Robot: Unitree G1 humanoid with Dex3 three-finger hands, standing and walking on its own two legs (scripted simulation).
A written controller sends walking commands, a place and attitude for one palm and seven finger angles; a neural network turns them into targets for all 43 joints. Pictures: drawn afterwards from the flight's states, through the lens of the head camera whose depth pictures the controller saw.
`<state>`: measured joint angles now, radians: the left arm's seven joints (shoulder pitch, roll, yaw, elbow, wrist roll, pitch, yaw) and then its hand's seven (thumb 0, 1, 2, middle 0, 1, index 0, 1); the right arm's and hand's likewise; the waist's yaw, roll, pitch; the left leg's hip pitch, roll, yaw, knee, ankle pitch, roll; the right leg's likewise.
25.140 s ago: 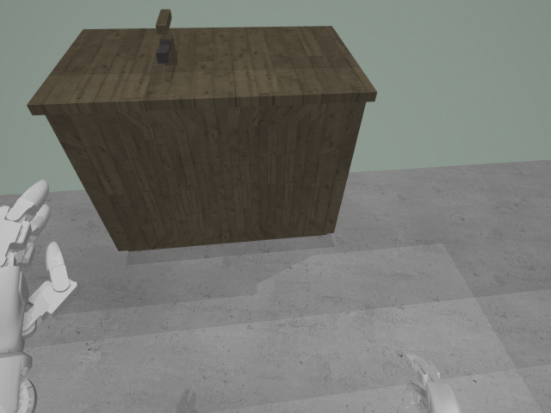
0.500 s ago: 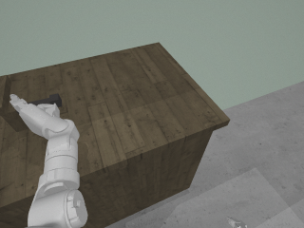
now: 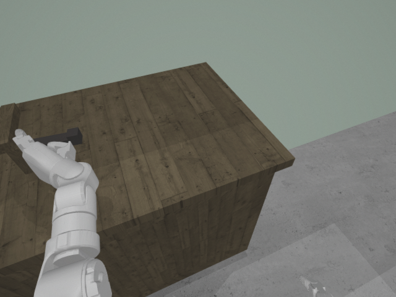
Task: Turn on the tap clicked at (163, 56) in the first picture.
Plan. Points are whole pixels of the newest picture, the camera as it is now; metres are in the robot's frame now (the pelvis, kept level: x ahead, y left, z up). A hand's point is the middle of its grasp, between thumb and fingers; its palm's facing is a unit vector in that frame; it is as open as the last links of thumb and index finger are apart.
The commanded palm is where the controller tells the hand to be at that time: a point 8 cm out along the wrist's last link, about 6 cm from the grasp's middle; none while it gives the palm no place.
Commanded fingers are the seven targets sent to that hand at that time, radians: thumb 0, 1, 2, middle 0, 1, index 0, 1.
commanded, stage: lift the hand up off the lever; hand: left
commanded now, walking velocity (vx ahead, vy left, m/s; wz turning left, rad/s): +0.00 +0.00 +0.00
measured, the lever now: (74, 136) +0.43 +0.31 +0.09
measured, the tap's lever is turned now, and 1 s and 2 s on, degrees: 83 83 83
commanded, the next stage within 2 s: draw the hand back beside the body in 0.98 s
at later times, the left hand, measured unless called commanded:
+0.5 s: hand (61, 138) +0.36 +0.28 +0.16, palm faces +0.87 -0.49 -0.03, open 7.8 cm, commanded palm +0.31 +0.29 +0.16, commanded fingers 0.00 0.90 0.90 -0.15 -0.15 -0.15 -0.15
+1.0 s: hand (60, 133) +0.36 +0.28 +0.17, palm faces +0.86 -0.50 -0.03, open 7.8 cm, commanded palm +0.31 +0.29 +0.17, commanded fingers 0.00 0.90 0.90 -0.15 -0.15 -0.15 -0.15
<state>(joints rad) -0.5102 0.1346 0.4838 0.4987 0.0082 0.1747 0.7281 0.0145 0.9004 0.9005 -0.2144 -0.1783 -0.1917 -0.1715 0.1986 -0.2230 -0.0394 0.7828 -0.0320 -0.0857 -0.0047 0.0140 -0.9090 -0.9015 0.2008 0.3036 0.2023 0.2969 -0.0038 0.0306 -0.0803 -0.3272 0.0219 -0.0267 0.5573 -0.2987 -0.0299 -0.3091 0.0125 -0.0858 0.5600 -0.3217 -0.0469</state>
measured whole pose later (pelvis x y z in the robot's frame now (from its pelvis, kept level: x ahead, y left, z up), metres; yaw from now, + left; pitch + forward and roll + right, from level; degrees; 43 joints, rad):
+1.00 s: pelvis -0.01 -0.01 +0.01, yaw +0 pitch +0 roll +1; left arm -0.54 0.13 0.41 0.41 -0.01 0.28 0.73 0.01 0.90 0.90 -0.15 -0.15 -0.15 -0.15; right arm 0.16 -0.23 -0.02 0.80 0.00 -0.08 -0.03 0.02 -0.91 -0.90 0.20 0.30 0.20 0.30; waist 0.04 0.05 -0.06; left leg -0.23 0.02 -0.03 0.45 -0.23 -0.04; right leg -0.22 0.01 -0.09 0.48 -0.28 -0.05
